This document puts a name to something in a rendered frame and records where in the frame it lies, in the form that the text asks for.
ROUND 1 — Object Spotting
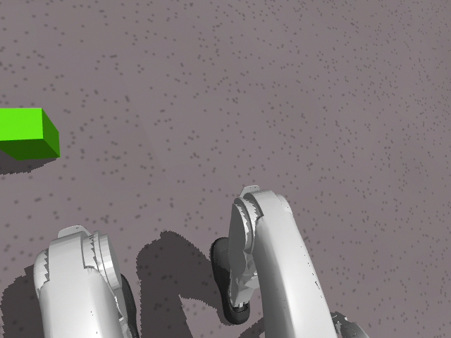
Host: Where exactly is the right robot hand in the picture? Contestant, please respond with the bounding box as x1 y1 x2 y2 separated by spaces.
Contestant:
330 311 370 338

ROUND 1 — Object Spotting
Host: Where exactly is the carton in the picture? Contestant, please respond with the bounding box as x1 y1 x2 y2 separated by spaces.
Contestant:
0 108 60 160

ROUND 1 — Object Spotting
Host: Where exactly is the left robot foot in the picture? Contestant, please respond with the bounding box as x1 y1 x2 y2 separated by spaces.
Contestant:
121 274 140 338

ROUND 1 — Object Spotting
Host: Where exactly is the right robot foot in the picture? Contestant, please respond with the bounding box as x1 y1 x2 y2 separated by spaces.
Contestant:
211 237 250 325

